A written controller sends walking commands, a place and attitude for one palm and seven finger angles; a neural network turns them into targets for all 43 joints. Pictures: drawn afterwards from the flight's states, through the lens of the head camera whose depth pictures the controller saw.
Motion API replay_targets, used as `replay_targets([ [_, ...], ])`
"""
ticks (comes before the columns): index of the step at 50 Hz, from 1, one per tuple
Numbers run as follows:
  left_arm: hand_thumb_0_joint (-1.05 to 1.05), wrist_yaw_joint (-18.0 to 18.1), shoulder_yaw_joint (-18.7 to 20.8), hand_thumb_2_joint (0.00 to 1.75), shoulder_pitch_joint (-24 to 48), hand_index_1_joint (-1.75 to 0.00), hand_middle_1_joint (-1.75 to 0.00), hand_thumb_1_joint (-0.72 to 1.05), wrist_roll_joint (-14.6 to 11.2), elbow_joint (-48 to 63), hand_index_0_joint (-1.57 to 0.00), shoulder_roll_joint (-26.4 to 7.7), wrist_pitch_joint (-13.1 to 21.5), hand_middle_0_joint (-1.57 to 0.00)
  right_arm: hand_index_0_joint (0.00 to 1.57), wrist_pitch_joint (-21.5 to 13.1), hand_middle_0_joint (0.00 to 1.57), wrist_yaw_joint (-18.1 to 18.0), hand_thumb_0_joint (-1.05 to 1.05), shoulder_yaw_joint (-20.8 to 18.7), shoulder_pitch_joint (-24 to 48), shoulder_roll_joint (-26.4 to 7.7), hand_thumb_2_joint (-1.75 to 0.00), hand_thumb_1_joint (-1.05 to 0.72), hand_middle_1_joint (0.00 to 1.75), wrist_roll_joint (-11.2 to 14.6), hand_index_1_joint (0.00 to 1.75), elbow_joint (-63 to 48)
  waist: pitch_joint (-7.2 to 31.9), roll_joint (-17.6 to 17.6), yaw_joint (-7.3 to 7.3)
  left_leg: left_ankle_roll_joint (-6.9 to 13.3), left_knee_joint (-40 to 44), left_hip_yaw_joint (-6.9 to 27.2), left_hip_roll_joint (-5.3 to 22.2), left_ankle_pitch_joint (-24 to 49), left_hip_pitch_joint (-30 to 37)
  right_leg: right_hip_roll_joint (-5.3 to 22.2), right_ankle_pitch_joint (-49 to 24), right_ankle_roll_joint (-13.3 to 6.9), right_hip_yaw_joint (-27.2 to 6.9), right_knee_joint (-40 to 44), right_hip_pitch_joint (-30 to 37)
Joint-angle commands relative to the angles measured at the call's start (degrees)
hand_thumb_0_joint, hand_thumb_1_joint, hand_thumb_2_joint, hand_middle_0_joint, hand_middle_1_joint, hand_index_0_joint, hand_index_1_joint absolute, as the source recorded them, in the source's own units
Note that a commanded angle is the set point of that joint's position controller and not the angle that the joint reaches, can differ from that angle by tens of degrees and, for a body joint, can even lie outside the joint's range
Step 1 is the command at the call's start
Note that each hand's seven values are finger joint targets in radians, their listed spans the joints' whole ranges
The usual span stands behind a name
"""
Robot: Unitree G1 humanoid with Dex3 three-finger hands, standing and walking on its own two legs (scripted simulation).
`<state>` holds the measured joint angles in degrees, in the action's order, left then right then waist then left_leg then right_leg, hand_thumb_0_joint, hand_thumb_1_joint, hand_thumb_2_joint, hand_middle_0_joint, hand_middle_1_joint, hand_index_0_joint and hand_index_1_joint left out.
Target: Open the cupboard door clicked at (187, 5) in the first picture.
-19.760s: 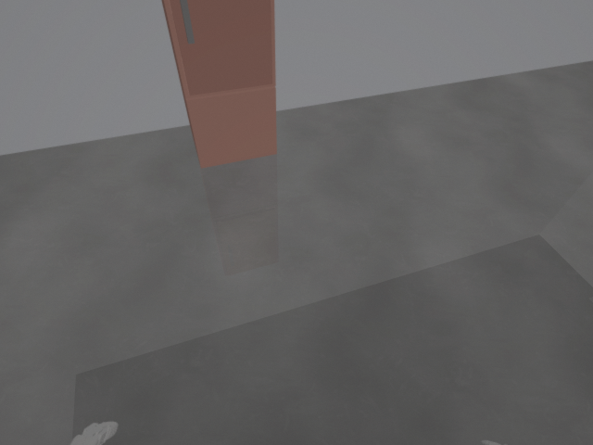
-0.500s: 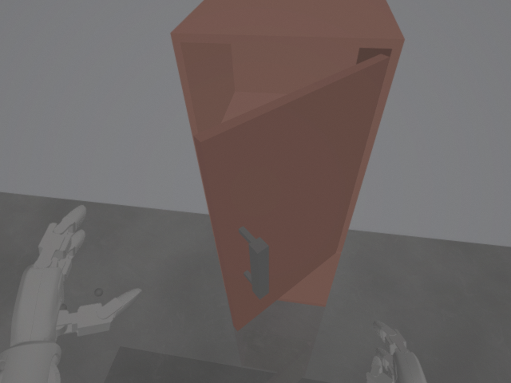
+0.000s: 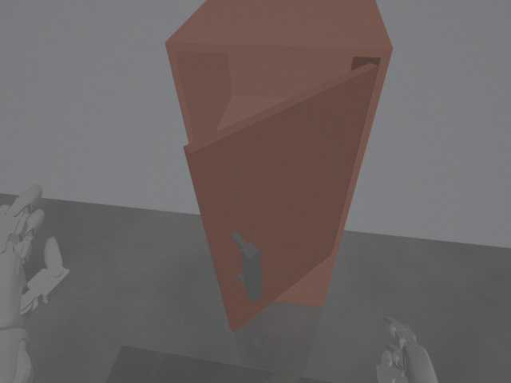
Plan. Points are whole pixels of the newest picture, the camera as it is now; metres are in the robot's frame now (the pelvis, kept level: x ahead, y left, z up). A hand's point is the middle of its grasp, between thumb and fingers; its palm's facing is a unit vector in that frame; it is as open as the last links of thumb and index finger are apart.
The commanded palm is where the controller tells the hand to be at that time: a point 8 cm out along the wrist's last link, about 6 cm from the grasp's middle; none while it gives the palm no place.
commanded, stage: draw the hand back to the body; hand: left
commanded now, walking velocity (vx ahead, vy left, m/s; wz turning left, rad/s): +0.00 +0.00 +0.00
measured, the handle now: (245, 267) +0.33 +0.07 -0.03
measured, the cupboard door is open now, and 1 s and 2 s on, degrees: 47 47 47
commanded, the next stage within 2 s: step back with the hand held close in 0.16 s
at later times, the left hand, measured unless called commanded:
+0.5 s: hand (50, 283) +0.18 +0.27 +0.15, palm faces +0.39 -0.78 -0.49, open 7.4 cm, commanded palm +0.11 +0.31 +0.17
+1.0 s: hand out of the picture +0.08 +0.29 +0.15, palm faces +0.45 -0.75 -0.49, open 7.4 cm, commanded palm +0.01 +0.32 +0.17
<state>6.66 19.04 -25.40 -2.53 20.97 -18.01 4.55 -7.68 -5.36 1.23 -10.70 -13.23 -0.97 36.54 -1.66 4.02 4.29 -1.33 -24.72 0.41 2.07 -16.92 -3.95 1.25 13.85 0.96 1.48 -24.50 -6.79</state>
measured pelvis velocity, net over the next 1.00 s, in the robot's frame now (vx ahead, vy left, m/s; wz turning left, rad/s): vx -0.12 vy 0.02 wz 0.04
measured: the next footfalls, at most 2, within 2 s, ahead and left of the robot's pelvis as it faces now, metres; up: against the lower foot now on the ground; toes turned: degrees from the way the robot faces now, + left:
right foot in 1.58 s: -0.25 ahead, -0.07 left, +0.00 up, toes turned +1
left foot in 1.82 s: -0.33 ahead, +0.15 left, +0.00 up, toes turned +15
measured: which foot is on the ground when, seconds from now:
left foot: down 0.00-1.00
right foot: down 0.00-1.00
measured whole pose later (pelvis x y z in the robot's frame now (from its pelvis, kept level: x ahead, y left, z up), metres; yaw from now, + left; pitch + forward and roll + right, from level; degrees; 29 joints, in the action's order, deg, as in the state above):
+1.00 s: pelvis -0.12 +0.02 -0.01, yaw +2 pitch -2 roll -1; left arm 8.4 24.2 -29.6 0.4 28.8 -22.7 12.3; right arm -4.2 -4.7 0.6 -12.0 -12.7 -0.2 32.0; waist -4.3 -0.3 0.5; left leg 1.3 -34.3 1.2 0.4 -13.8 -21.7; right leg 1.5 7.1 1.9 -0.4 -27.8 -20.8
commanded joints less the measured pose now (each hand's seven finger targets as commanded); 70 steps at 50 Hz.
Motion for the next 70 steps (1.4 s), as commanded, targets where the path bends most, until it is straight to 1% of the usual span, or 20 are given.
replay_targets([
  [1,0.0,1.0,7.4,0.9,5.2,-0.3,-0.3,0.9,0.7,15.0,-0.2,-12.2,4.1,-0.2,0.2,-3.7,0.2,-0.8,0.0,-2.1,7.1,-5.0,-0.9,-0.9,0.3,0.0,0.3,-8.9,7.3,0.2,-0.07,2.3,3.1,-3.2,-2.0,18.3,-0.7,-1.0,-15.4,-1.0,1.4,3.6,4.6],
  [13,0.0,0.8,6.5,0.9,4.5,-0.3,-0.3,0.9,0.6,10.7,-0.2,-10.7,4.0,-0.2,0.2,-4.0,0.2,-0.6,0.0,-2.3,7.3,-5.0,-0.9,-0.9,0.3,0.0,0.3,-7.7,2.7,-2.2,-0.31,2.1,5.3,-2.9,-1.7,15.0,-1.1,-1.5,-11.3,-0.9,1.7,5.9,3.0],
  [14,0.0,0.9,7.7,0.9,8.3,-0.3,-0.3,0.9,0.5,14.3,-0.2,-12.4,4.5,-0.2,0.2,-4.1,0.2,-0.6,0.0,-2.3,7.9,-5.1,-0.9,-0.9,0.3,0.1,0.3,-8.0,4.2,-1.5,-0.25,2.2,5.2,-2.9,-1.8,14.9,-0.6,-1.5,-11.3,-0.9,1.4,5.9,3.5],
  [15,0.0,1.1,13.9,0.9,11.7,-0.3,-0.3,0.9,0.9,15.0,-0.2,-18.5,6.6,-0.2,0.2,-2.5,0.2,-0.4,0.0,-2.0,7.1,-6.7,-0.9,-0.9,0.3,0.7,0.3,-9.9,-0.5,-3.4,-3.15,2.9,2.8,-2.3,-1.2,11.3,-5.8,0.7,-13.4,-0.7,-2.2,8.8,-2.3],
  [16,0.0,0.5,11.4,0.9,5.2,-0.3,-0.3,0.9,0.9,9.5,-0.2,-14.8,6.6,-0.2,0.2,-1.2,0.2,-0.3,0.0,-2.3,7.2,-6.2,-0.9,-0.9,0.3,0.4,0.3,-9.1,0.2,-6.6,-3.24,3.0,1.9,-1.3,-1.4,10.8,-6.1,1.5,-13.3,-0.9,-1.9,9.1,-2.5],
  [19,0.0,0.1,9.2,0.9,0.8,-0.3,-0.3,0.9,1.0,10.8,-0.2,-12.9,6.9,-0.2,0.2,0.6,0.2,0.0,0.0,-2.6,7.7,-6.5,-0.9,-0.9,0.3,0.2,0.3,-10.2,2.4,-4.2,-3.36,2.6,1.9,-1.8,-1.5,13.4,-5.9,2.1,-15.3,-1.0,-1.3,8.3,-2.5],
  [22,0.0,0.5,9.9,0.9,-3.0,-0.3,-0.3,0.9,0.9,14.5,-0.2,-13.6,7.5,-0.2,0.2,1.7,0.2,-0.1,0.0,-3.2,7.4,-7.0,-0.9,-0.9,0.3,0.2,0.3,-11.1,8.7,0.6,-3.3,2.2,2.1,-1.5,-0.8,22.1,-4.9,1.6,-21.8,-0.9,0.1,4.7,1.3],
  [28,0.0,1.5,13.0,0.9,-6.6,-0.3,-0.3,0.9,0.5,19.5,-0.2,-16.4,7.7,-0.2,0.2,3.3,0.2,-0.4,0.0,-4.0,6.9,-6.3,-0.9,-0.9,0.3,0.7,0.3,-13.3,13.9,-0.7,-3.13,1.8,1.6,-1.2,0.0,25.7,-6.4,0.8,-25.9,-0.2,0.5,0.5,3.4],
  [42,0.0,2.5,12.8,0.9,-2.4,-0.3,-0.3,0.9,2.7,17.7,-0.2,-15.4,10.2,-0.2,0.2,1.6,0.2,-0.3,0.0,-4.3,5.8,-8.3,-0.9,-0.9,0.3,1.2,0.3,-13.8,2.8,0.2,-3.77,5.3,6.2,1.9,1.4,-16.7,-32.0,-0.2,1.8,0.3,-3.3,-0.6,3.7],
  [46,0.0,3.0,13.1,0.9,-0.7,-0.3,-0.3,0.9,3.2,20.1,-0.2,-15.9,11.4,-0.2,0.2,0.4,0.2,-0.2,0.0,-4.2,4.4,-8.0,-0.9,-0.9,0.3,1.0,0.3,-13.7,3.0,-0.5,-4.19,5.3,3.5,2.2,0.8,-19.7,-31.6,0.1,8.9,0.0,-4.6,0.8,-0.6],
  [51,0.0,3.6,14.7,0.9,-2.6,-0.3,-0.3,0.9,2.3,22.9,-0.2,-17.4,12.6,-0.2,0.2,-1.1,0.2,-0.3,0.0,-4.1,3.5,-7.2,-0.9,-0.9,0.3,0.7,0.3,-12.6,6.8,1.3,-4.44,4.3,2.6,2.8,0.2,-13.3,-25.5,-0.2,0.9,-0.3,-4.4,-0.9,-3.0],
  [55,0.0,3.5,15.4,0.9,-2.3,-0.3,-0.3,0.9,3.8,19.6,-0.2,-15.4,13.5,-0.2,0.2,-2.0,0.2,-0.4,0.0,-4.8,4.3,-8.5,-0.9,-0.9,0.3,0.8,0.3,-13.1,3.7,6.6,-3.72,7.7,8.5,6.7,5.6,-30.5,-44.6,-3.9,5.4,0.7,-4.5,-12.2,8.3],
  [59,0.0,3.1,16.9,0.9,-3.3,-0.3,-0.3,0.9,2.3,19.2,-0.2,-18.5,13.5,-0.2,0.2,-2.6,0.2,0.1,0.0,-4.9,4.4,-6.7,-0.9,-0.9,0.3,1.0,0.3,-12.0,5.9,-5.4,-4.33,4.0,-5.5,0.4,-1.4,-13.5,-27.1,1.0,-5.7,-2.0,-11.9,-2.3,-7.4],
  [62,0.0,3.4,17.5,0.9,-3.7,-0.3,-0.3,0.9,2.3,18.0,-0.2,-18.8,14.0,-0.2,0.2,-1.7,0.2,0.7,0.0,-6.1,3.4,-7.0,-0.9,-0.9,0.3,0.0,0.3,-9.4,5.1,-9.2,-4.48,2.7,-22.0,-2.0,-3.1,-16.9,-15.1,7.8,17.6,-5.3,-20.4,9.2,-26.6],
  [64,0.0,3.4,14.4,0.9,-1.6,-0.3,-0.3,0.9,1.4,19.3,-0.2,-17.3,13.1,-0.2,0.2,-0.3,0.2,1.3,0.0,-5.1,2.0,-5.6,-0.9,-0.9,0.3,0.6,0.3,-8.7,3.8,-15.9,-5.84,1.4,-21.8,-2.1,-3.3,-11.7,-6.0,8.2,22.3,-4.9,-15.4,11.4,-36.5],
  [66,0.0,2.7,13.5,0.9,1.2,-0.3,-0.3,0.9,0.9,21.5,-0.2,-17.4,13.4,-0.2,0.2,0.1,0.2,0.8,0.0,-5.0,2.0,-7.0,-0.9,-0.9,0.3,0.8,0.3,-8.8,3.8,-8.5,-7.19,3.9,-10.7,4.9,1.3,-15.2,-7.0,2.2,23.6,-1.6,-8.6,-1.0,-38.1],
  [67,0.0,2.8,14.0,0.9,3.1,-0.3,-0.3,0.9,1.1,23.6,-0.2,-17.7,13.8,-0.2,0.2,-0.4,0.2,0.0,0.0,-5.1,3.9,-8.3,-0.9,-0.9,0.3,0.3,0.3,-9.6,3.3,5.8,-6.87,7.0,1.9,13.3,8.3,-25.5,-19.8,-2.7,21.7,0.2,-4.9,-17.6,-29.7],
  [68,0.0,3.2,15.5,0.9,3.4,-0.3,-0.3,0.9,1.5,24.8,-0.2,-16.5,13.7,-0.2,0.2,-1.8,0.2,-0.4,0.0,-5.3,6.5,-8.6,-0.9,-0.9,0.3,-0.4,0.3,-10.7,6.9,20.3,-5.28,12.3,19.4,26.7,20.3,-39.4,-41.2,-10.4,14.7,2.3,-0.1,-47.4,-9.3],
  [69,0.0,3.3,16.4,0.9,8.1,-0.3,-0.3,0.9,2.4,27.0,-0.2,-18.9,13.1,-0.2,0.2,-3.1,0.2,-0.2,0.0,-5.2,6.8,-5.3,-0.9,-0.9,0.3,-0.7,0.3,-9.5,7.9,15.2,-4.9,12.3,19.9,24.1,21.7,-29.5,-42.7,-9.1,15.0,1.7,-4.0,-61.8,-7.9],
  [70,0.0,3.2,17.4,0.9,11.1,-0.3,-0.3,0.9,2.3,28.7,-0.2,-20.8,13.5,-0.2,0.2,-4.1,0.2,0.3,0.0,-6.4,5.6,-4.7,-0.9,-0.9,0.3,-0.2,0.3,-8.7,10.5,9.7,-4.27,10.0,14.9,16.3,18.5,-20.5,-34.6,-7.4,15.2,1.2,-4.1,-62.0,-10.9],
])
